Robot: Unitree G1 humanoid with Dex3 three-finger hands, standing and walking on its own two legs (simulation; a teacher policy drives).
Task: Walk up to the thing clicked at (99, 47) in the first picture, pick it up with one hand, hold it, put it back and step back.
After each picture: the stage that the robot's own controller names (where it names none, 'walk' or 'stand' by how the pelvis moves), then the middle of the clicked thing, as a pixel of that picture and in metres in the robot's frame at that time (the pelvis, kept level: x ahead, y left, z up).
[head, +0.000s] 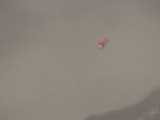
stand; (100, 43) +1.35 -0.23 -0.72
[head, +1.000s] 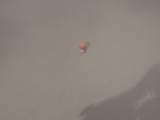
walk; (82, 48) +1.24 +0.08 -0.70
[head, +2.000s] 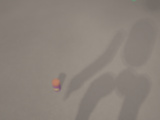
walk; (56, 85) +0.73 +0.26 -0.71
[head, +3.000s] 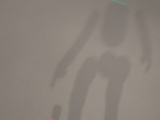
walk; out of the picture +0.38 +0.22 -0.70
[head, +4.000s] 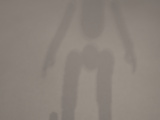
stand; out of the picture +0.30 +0.24 -0.71
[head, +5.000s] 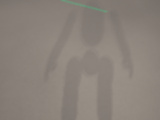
stand; out of the picture +0.29 +0.23 -0.72
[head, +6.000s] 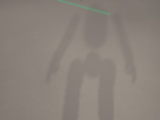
stand; out of the picture +0.30 +0.22 -0.72
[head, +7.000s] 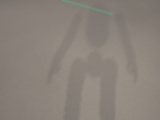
stand; out of the picture +0.29 +0.22 -0.72
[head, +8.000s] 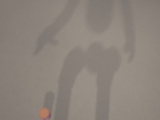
go down; (45, 114) +0.34 +0.20 -0.63
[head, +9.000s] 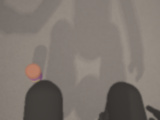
go down; (34, 73) +0.40 +0.22 -0.32
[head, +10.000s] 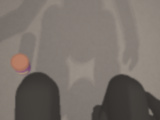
close in; (21, 65) +0.39 +0.24 -0.27
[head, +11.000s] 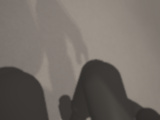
close; out of the picture +0.38 +0.26 -0.22
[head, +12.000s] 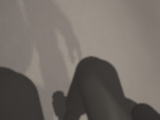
close; out of the picture +0.37 +0.27 -0.22
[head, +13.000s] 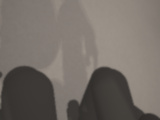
lift; out of the picture +0.33 +0.26 -0.17
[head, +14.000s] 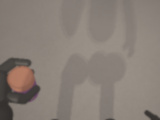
lift; (24, 85) +0.32 +0.18 +0.01
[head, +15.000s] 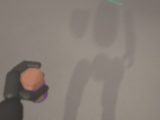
hold; (35, 86) +0.33 +0.16 +0.02
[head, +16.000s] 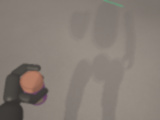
hold; (35, 89) +0.32 +0.17 +0.01
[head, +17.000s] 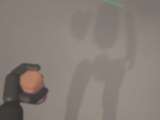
hold; (34, 88) +0.32 +0.17 +0.01
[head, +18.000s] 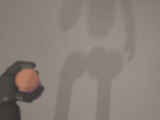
crouch; (30, 85) +0.34 +0.18 -0.04
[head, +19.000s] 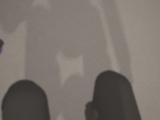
lower; out of the picture +0.45 +0.25 -0.09
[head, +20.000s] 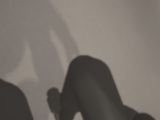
lower; out of the picture +0.42 +0.27 -0.22
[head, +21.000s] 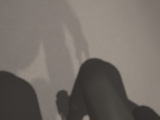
lower; out of the picture +0.38 +0.27 -0.22
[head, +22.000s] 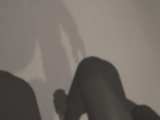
lower; out of the picture +0.39 +0.27 -0.22
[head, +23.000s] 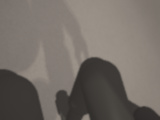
lower; out of the picture +0.38 +0.27 -0.22
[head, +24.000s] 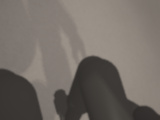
open; out of the picture +0.38 +0.27 -0.22
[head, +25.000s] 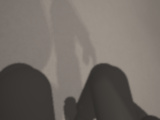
stand; out of the picture +0.38 +0.25 -0.23
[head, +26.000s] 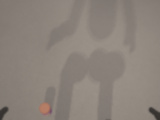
stand; (45, 109) +0.36 +0.20 -0.58
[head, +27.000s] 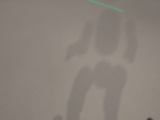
stand; out of the picture +0.34 +0.20 -0.66
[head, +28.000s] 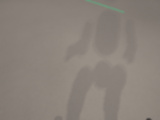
stand; out of the picture +0.34 +0.19 -0.67
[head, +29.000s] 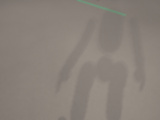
stand; out of the picture +0.35 +0.20 -0.72
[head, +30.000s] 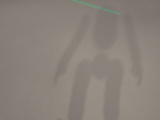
stand; out of the picture +0.33 +0.21 -0.72
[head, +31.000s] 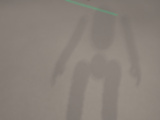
stand; out of the picture +0.32 +0.21 -0.72
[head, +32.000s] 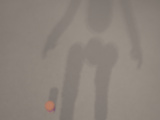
walk; (50, 107) +0.40 +0.19 -0.69
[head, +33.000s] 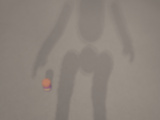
walk; (46, 85) +0.60 +0.24 -0.70
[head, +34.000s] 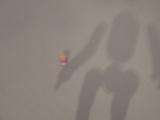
stand; (63, 60) +0.92 +0.25 -0.70
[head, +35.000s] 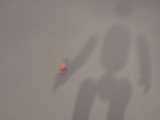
stand; (62, 68) +0.93 +0.18 -0.72
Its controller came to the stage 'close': yes
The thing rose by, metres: 0.72
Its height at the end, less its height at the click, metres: +0.00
